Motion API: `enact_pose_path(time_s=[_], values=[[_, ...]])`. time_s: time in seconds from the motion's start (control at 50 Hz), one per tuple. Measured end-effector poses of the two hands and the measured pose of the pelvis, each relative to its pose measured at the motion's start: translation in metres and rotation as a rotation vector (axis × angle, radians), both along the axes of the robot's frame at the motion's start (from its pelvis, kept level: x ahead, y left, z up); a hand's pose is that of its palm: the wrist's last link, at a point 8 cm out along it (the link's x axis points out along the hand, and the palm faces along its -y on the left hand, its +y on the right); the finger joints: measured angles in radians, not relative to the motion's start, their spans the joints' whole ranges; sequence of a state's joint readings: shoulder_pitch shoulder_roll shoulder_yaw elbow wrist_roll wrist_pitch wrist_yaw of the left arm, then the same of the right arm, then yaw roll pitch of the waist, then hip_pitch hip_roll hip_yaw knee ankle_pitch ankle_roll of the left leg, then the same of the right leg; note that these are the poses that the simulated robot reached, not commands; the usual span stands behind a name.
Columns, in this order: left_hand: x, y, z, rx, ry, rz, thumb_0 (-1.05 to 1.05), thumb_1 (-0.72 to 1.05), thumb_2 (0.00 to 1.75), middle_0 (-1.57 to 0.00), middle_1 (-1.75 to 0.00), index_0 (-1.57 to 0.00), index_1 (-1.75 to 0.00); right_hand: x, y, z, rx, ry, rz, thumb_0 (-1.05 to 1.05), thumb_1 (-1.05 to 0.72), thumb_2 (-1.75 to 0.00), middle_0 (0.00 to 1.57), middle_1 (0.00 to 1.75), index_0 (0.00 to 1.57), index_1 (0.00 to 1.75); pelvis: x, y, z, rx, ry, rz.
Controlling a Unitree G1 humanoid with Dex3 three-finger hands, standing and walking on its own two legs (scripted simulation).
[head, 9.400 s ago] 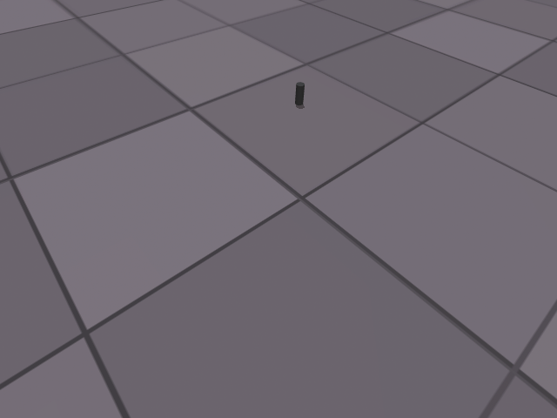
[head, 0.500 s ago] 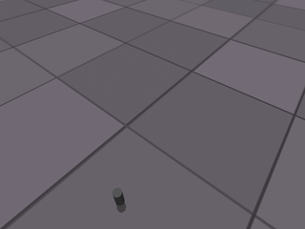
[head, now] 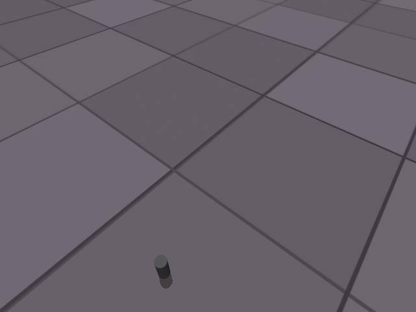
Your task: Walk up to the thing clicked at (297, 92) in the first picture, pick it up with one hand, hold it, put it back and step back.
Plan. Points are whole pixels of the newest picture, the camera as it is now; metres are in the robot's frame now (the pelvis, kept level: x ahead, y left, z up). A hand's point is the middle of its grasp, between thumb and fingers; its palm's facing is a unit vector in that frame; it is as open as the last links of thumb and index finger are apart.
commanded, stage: stand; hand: left
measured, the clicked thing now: (162, 267) +0.46 +0.20 -0.71
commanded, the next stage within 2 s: go down in 1.38 s
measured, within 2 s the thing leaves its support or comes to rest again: neither
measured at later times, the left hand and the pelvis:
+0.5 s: hand out of the picture +0.08 +0.25 -0.16, palm faces -0.04 -0.94 -0.35, open 7.4 cm; pelvis +0.00 +0.00 +0.00, yaw +0 degrees
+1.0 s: hand out of the picture +0.09 +0.25 -0.16, palm faces -0.04 -0.94 -0.35, open 7.3 cm; pelvis +0.01 +0.00 +0.00, yaw +0 degrees
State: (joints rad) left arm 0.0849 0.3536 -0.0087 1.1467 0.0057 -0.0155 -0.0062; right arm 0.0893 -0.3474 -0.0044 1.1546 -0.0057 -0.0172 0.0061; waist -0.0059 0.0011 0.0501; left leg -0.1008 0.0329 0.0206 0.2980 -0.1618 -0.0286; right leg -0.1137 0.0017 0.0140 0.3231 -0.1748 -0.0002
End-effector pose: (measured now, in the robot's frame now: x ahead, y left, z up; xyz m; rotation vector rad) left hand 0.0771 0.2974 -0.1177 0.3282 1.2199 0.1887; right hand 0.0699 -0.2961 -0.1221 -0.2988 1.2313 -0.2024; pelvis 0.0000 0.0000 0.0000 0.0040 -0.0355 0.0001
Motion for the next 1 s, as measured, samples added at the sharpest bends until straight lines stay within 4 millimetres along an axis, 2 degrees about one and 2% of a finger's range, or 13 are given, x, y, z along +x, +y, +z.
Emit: enact_pose_path(time_s=[0.2, 0.46, 1.0], values=[[-0.0011, -0.0004, 0.0000, 0.000, 0.000, 0.002, 0.01, 0.91, 0.90, -0.20, -0.30, -0.21, -0.30, 0.0077, 0.0004, 0.0012, 0.001, -0.015, 0.011, 0.00, -0.91, -0.90, 0.21, 0.30, 0.21, 0.30, 0.0012, -0.0004, 0.0000, -0.001, 0.001, 0.001], [-0.0038, -0.0012, -0.0018, 0.000, 0.015, 0.003, 0.01, 0.91, 0.90, -0.20, -0.30, -0.21, -0.30, 0.0056, -0.0023, 0.0014, -0.005, 0.002, 0.007, 0.00, -0.91, -0.90, 0.21, 0.30, 0.21, 0.30, 0.0040, -0.0013, 0.0001, -0.002, 0.002, 0.002], [0.0037, 0.0002, -0.0017, 0.002, 0.012, 0.001, 0.01, 0.91, 0.90, -0.20, -0.30, -0.21, -0.30, 0.0096, -0.0007, 0.0014, -0.009, 0.007, 0.008, 0.00, -0.91, -0.90, 0.21, 0.30, 0.21, 0.30, 0.0098, 0.0002, 0.0001, -0.003, 0.006, 0.002]])
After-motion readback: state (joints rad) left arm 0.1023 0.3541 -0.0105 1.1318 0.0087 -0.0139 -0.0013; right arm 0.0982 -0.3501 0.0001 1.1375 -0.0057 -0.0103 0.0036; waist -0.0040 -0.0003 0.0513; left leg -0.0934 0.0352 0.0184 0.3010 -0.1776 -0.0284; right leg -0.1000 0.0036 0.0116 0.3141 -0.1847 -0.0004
